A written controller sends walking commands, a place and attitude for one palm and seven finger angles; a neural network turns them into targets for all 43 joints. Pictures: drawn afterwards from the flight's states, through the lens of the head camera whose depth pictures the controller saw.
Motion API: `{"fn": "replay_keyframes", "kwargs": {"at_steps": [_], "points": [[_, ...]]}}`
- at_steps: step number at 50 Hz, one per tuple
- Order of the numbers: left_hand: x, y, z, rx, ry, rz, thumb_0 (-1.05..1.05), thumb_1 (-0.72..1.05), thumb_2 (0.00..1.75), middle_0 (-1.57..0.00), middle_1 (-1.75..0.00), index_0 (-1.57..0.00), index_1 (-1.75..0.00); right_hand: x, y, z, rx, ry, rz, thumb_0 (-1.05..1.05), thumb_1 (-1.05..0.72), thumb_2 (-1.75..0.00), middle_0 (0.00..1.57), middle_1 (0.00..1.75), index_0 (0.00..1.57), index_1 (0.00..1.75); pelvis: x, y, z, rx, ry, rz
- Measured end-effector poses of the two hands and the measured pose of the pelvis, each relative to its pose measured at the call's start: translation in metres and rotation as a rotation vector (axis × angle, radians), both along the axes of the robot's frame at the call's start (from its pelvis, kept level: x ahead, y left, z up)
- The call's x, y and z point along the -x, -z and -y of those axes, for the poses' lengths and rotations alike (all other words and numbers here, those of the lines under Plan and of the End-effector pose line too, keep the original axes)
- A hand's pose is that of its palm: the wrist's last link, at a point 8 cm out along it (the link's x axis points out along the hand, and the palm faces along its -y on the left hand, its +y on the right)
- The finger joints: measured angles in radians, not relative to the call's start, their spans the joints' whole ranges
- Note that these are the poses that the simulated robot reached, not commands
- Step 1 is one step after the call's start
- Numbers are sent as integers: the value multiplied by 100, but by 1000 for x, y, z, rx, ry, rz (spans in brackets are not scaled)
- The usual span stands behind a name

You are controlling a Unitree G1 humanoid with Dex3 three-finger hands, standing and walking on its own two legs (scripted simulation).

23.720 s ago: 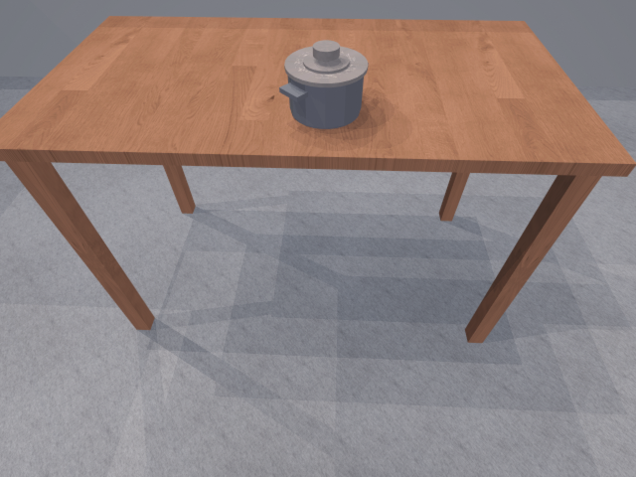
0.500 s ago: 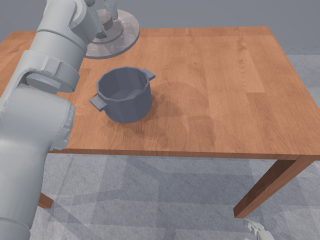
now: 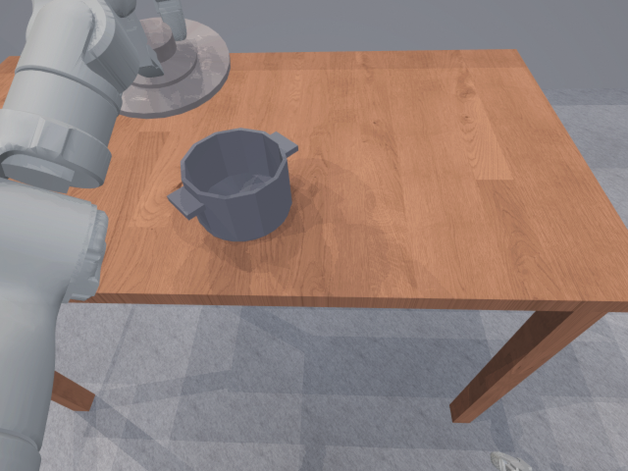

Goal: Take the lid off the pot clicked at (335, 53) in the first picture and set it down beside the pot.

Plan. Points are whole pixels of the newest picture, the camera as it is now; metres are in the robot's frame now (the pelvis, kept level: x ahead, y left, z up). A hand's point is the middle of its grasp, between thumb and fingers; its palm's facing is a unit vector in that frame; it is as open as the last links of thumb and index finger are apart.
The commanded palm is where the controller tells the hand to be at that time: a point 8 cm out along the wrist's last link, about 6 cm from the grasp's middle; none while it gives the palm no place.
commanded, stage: move the lid sideways beside the pot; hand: left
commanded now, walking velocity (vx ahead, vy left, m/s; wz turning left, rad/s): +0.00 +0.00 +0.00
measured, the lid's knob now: (150, 41) +0.51 +0.16 +0.28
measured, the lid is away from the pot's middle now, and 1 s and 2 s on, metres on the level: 0.06 0.17 0.24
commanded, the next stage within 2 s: none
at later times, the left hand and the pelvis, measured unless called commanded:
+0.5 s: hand (76, 45) +0.47 +0.22 +0.30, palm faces -0.16 -0.09 -0.98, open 8.1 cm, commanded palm +0.46 +0.23 +0.38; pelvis +0.00 +0.00 +0.00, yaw +0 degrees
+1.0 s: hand (24, 52) +0.46 +0.27 +0.30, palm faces -0.17 -0.10 -0.98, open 8.1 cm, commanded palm +0.47 +0.28 +0.38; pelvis +0.00 +0.00 +0.00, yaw +0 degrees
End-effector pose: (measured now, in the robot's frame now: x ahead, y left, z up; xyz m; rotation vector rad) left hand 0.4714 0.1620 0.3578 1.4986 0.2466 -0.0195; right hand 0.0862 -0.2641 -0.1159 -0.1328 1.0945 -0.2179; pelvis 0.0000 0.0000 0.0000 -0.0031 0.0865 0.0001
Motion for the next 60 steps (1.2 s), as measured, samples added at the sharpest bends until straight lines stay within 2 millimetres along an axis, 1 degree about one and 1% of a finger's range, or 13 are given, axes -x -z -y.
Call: {"fn": "replay_keyframes", "kwargs": {"at_steps": [3,9,14,19,26,32,36,42,45,51,60], "points": [[3,-2,-3,-1,23,21,0,17,77,-66,-95,-64,-93,-5,0,-2,0,-14,11,1,-91,-90,20,30,20,30,-1,0,-1,1,-2,0],[2,-1,-18,10,-21,1,-1,17,77,-66,-95,-64,-93,-16,-2,-7,-11,-20,29,1,-91,-90,20,30,20,30,0,0,-2,2,-3,0],[6,-4,-25,-7,-21,24,-1,17,77,-66,-95,-64,-93,-25,-3,-11,-16,-40,42,1,-91,-90,20,30,20,30,0,0,-3,3,-7,-2],[7,-3,-41,18,-69,0,-1,17,77,-66,-95,-64,-93,-28,-3,-12,-19,-37,39,1,-91,-90,20,30,20,30,0,0,-3,4,-4,-2],[11,-1,-60,-4,-97,1,-1,17,77,-66,-95,-64,-93,-21,-5,-9,-2,-34,14,1,-91,-90,20,30,20,30,1,0,-3,7,-9,-1],[16,-4,-71,-10,-105,14,-1,17,77,-66,-95,-64,-93,-14,-3,-6,5,-27,-7,1,-91,-90,20,30,20,30,1,0,-4,10,-11,2],[16,-1,-80,5,-127,-7,-1,17,77,-66,-95,-64,-93,-9,-2,-6,3,-19,-22,1,-91,-90,20,30,20,30,3,0,-4,11,-9,4],[19,-2,-86,-13,-130,-3,-1,17,77,-66,-95,-64,-93,-4,-1,-6,5,-15,-30,1,-91,-90,20,30,20,30,4,0,-4,12,-8,6],[19,-1,-94,8,-147,-16,-1,17,77,-66,-95,-64,-93,-1,-1,-6,3,-3,-37,1,-91,-90,20,30,20,30,4,0,-3,12,-3,8],[20,-1,-106,-4,-176,-24,-1,17,77,-66,-95,-64,-93,6,-1,-3,11,9,-56,1,-91,-90,20,30,20,30,3,0,-3,14,-2,6],[16,8,-133,7,-229,-62,-1,17,77,-66,-95,-64,-93,18,-2,3,33,37,-99,1,-91,-90,20,30,20,30,0,-1,-2,17,7,1]]}}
